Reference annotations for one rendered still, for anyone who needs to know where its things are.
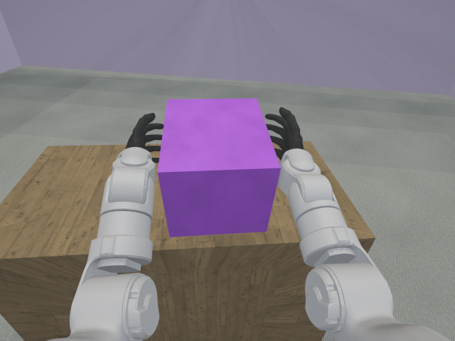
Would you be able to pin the carton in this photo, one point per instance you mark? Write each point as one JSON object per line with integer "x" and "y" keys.
{"x": 218, "y": 170}

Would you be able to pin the left robot hand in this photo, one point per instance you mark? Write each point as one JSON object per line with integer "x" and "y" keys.
{"x": 138, "y": 137}

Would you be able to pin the robot left upper arm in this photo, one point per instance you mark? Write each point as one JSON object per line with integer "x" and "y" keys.
{"x": 120, "y": 307}

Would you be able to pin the left robot forearm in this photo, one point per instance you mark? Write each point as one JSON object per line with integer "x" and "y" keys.
{"x": 122, "y": 244}

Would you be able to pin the pedestal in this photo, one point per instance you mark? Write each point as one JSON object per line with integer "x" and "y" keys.
{"x": 219, "y": 287}

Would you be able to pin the robot right upper arm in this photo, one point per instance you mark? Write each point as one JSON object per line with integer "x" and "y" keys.
{"x": 352, "y": 302}

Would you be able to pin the right robot forearm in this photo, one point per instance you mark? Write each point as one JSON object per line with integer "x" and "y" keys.
{"x": 325, "y": 236}

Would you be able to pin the right robot hand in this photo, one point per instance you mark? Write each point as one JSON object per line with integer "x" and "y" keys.
{"x": 291, "y": 137}

